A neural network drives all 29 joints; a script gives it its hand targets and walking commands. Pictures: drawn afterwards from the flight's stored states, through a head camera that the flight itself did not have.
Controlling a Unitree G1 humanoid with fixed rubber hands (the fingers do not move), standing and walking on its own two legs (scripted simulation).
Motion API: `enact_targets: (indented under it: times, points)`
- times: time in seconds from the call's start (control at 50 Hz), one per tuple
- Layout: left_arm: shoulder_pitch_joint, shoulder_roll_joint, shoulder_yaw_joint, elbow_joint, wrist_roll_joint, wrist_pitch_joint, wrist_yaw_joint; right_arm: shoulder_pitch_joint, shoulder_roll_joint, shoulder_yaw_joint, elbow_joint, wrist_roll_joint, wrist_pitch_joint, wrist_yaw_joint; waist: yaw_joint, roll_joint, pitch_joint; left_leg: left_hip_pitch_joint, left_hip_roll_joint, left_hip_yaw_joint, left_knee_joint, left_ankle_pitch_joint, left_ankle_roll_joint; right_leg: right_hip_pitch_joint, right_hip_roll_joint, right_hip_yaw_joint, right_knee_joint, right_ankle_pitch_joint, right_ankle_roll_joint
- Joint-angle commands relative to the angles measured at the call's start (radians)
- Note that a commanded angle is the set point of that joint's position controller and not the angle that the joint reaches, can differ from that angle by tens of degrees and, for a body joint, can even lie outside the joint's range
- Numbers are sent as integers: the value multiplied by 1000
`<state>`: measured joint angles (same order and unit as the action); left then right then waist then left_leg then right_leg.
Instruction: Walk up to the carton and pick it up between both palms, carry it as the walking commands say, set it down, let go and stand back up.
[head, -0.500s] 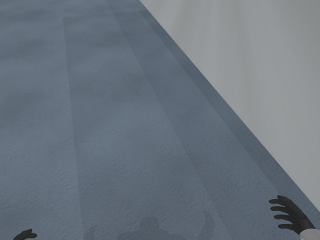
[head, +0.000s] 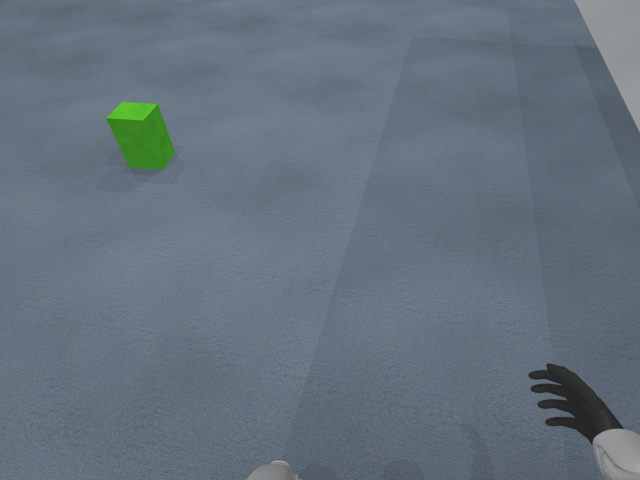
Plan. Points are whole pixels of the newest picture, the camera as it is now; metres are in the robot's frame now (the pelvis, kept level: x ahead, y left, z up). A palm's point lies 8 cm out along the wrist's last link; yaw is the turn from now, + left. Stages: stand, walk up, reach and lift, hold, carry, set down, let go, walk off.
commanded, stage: walk up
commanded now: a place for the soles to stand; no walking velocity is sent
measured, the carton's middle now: (143, 136) +1.66 +1.19 -0.62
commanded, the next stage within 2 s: none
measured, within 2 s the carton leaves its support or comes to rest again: neither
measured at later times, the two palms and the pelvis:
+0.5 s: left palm (83, 339) +0.28 +0.41 -0.03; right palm (507, 300) +0.46 -0.23 -0.09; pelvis +0.26 +0.05 -0.02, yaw +19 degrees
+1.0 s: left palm (59, 274) +0.41 +0.55 -0.07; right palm (365, 157) +0.78 +0.02 -0.05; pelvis +0.49 +0.22 -0.01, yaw +33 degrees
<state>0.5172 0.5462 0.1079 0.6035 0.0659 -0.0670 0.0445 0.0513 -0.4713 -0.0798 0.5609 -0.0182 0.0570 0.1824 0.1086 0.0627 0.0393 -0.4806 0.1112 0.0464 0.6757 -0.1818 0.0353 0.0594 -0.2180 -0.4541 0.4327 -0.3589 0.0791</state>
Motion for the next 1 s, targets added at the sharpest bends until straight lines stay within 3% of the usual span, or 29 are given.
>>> enact_targets:
  times: [0.0, 0.02, 0.04, 0.06, 0.08, 0.1, 0.14, 0.16, 0.22, 0.28, 0.32, 0.36, 0.38, 0.4, 0.42, 0.46, 0.52, 0.58, 0.64, 0.72, 0.76, 0.78, 0.8, 0.82, 0.84, 0.86, 0.88, 0.92, 0.98]
  points:
    - [-86, 198, 53, -75, -21, 6, -4, 36, -142, -54, -42, -15, -30, -29, -116, -183, 7, 200, -92, 60, -69, -69, 50, -148, -167, 56, 48, 318, -233]
    - [-63, 164, 38, -79, -34, 10, -15, 175, -195, -82, 5, -21, -38, -54, -189, -108, -103, 425, -150, 42, -101, -152, 108, -242, -115, 18, 338, 447, -204]
    - [-39, 111, 9, -119, -43, 1, -40, 307, -287, -122, 33, -13, -36, -86, -263, 63, -220, 662, 1, -244, -125, -303, 213, -509, -58, 40, 693, 256, -148]
    - [-139, 108, 13, -213, -44, -13, -64, 281, -371, -132, 13, 23, -26, -105, -274, 224, -195, 730, 163, -645, -340, -367, 285, -837, 97, 172, 896, -239, -113]
    - [-181, 163, 29, -236, -47, -19, -63, 245, -360, -122, -4, 30, -19, -121, -245, 51, -196, 661, 206, -695, -389, -321, 297, -847, 54, 349, 902, -201, -121]
    - [-167, 169, 32, -209, -58, -20, -69, 219, -321, -110, -3, 28, -12, -132, -206, -10, -136, 585, 168, -578, -370, -320, 273, -810, 19, 398, 826, -112, -121]
    - [-78, 156, 19, -149, -57, -8, -72, 119, -249, -90, -25, 21, -18, -135, -118, 40, -63, 367, 56, -397, -372, -289, 219, -660, 0, 421, 619, -69, -98]
    - [-49, 151, 17, -120, -54, 0, -72, 94, -232, -85, -37, 18, -23, -129, -106, 82, -64, 312, 18, -341, -370, -243, 222, -597, 26, 397, 565, -62, -87]
    - [-83, 133, 20, -135, -50, 7, -59, 121, -195, -73, -42, 14, -35, -109, -133, 103, -35, 230, 36, -361, -396, -327, 242, -559, 65, 388, 421, -19, -81]
    - [-138, 104, 21, -153, -47, -2, -56, 138, -184, -64, -36, 8, -45, -94, -141, 90, 20, 111, 32, -354, -383, -368, 211, -467, 90, 389, 319, 109, -96]
    - [-120, 92, 27, -144, -43, -10, -54, 119, -179, -61, -38, 7, -47, -89, -108, 48, 41, -13, 1, -310, -315, -411, 179, -309, 131, 355, 232, 189, -102]
    - [10, 129, 50, -116, -41, -18, -36, 124, -129, -42, -42, -4, -56, -87, -22, -53, -3, -197, -76, -256, -87, -426, 110, 1, 136, 392, 171, 91, -120]
    - [133, 202, 71, -106, -25, -20, -20, 144, -67, -26, -58, -8, -69, -91, 51, -247, -88, -302, -176, -182, 268, -385, 52, 148, -75, 694, 33, -234, -176]
    - [128, 283, 86, -128, -23, -11, -8, 146, -100, -36, -103, -5, -69, -108, 39, -312, -82, -403, -208, -189, 510, -463, 25, 60, -332, 1163, -228, -678, -296]
    - [64, 259, 78, -141, -23, -12, 4, 104, -198, -61, -123, -15, -56, -118, 2, -177, 13, -466, -119, -248, 627, -374, 7, -1, -369, 1158, -258, -737, -338]
    - [-38, 187, 56, -150, -23, -36, 3, 134, -218, -73, -99, -18, -57, -100, -60, -88, 63, -399, -36, -232, 583, -224, -28, -105, -278, 885, -228, -489, -318]
    - [-83, 168, 41, -154, -20, -57, -11, 188, -163, -62, -68, -4, -54, -69, -83, -179, 72, -245, -12, -159, 415, -149, -47, -200, -180, 552, -234, -173, -278]
    - [-72, 173, 45, -147, -16, -56, -16, 113, -108, -42, -93, 9, -49, -50, -74, -187, 101, -174, -7, -116, 210, -15, -31, -193, -136, 338, -231, 83, -239]
    - [-71, 182, 40, -142, -25, -39, -21, 57, -88, -29, -104, 0, -49, -42, -69, -168, 98, -60, -26, -46, 70, 91, -13, -212, -111, 208, -218, 164, -219]
    - [-69, 213, 43, -126, -32, -3, -17, 15, -103, -28, -119, -5, -45, -47, -68, -185, 120, 11, -54, -1, -26, 76, 15, -164, -146, 167, -202, 176, -237]
    - [-80, 204, 38, -121, -43, 16, -20, 124, -133, -48, -83, -16, -54, -68, -130, -148, 31, 188, -116, 33, -73, 18, 45, -147, -129, 121, 38, 392, -235]
    - [-56, 169, 22, -124, -55, 22, -28, 258, -177, -72, -33, -26, -58, -93, -198, -86, -77, 397, -183, 29, -80, -69, 87, -218, -81, 98, 306, 506, -212]
    - [-20, 108, -9, -152, -68, 17, -43, 412, -250, -104, 7, -25, -55, -123, -272, 49, -225, 622, -43, -231, -68, -243, 155, -405, -56, 139, 678, 295, -178]
    - [-46, 73, -22, -237, -72, 4, -64, 394, -348, -113, -37, 5, -49, -148, -263, 242, -268, 712, 198, -744, -300, -423, 262, -721, 121, 243, 947, -247, -132]
    - [-126, 156, 10, -257, -68, -4, -57, 338, -351, -108, -68, 22, -46, -161, -251, 23, -237, 643, 223, -811, -384, -416, 283, -793, 111, 440, 983, -182, -132]
    - [-133, 163, 14, -241, -72, -9, -62, 316, -324, -95, -64, 20, -46, -169, -216, -15, -160, 567, 207, -681, -345, -340, 274, -796, 72, 481, 949, -110, -133]
    - [-87, 146, 8, -202, -74, -7, -63, 283, -289, -84, -59, 19, -52, -169, -159, 0, -104, 457, 161, -557, -326, -242, 243, -740, 43, 480, 848, -62, -131]
    - [-15, 137, 12, -150, -60, 10, -65, 228, -233, -71, -75, 18, -67, -164, -103, 57, -91, 310, 97, -394, -335, -132, 219, -606, 41, 483, 707, -69, -114]
    - [-61, 105, 14, -159, -54, 27, -67, 219, -200, -61, -90, 17, -86, -150, -123, 85, -39, 221, 94, -335, -365, -227, 234, -572, 57, 458, 516, -30, -95]
